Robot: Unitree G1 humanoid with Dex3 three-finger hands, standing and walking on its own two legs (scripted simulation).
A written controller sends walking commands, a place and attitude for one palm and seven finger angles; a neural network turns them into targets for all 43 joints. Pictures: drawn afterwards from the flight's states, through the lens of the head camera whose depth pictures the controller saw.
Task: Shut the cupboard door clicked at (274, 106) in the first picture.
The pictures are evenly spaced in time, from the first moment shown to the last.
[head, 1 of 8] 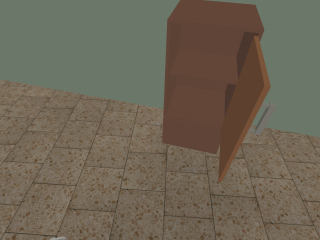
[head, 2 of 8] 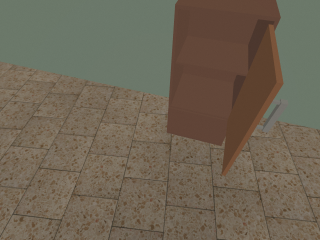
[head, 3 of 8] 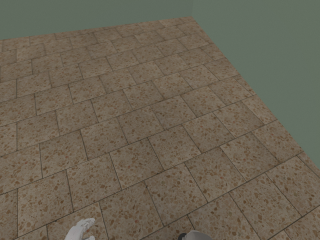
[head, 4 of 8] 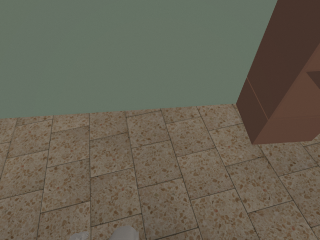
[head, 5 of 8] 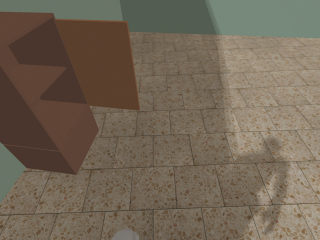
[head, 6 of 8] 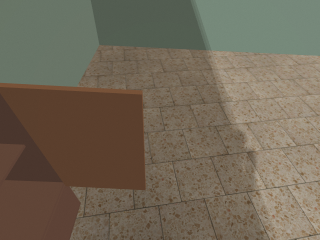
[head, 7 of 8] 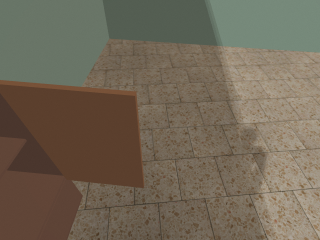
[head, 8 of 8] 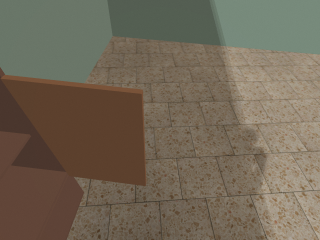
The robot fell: no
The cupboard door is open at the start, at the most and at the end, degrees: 89 89 89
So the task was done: no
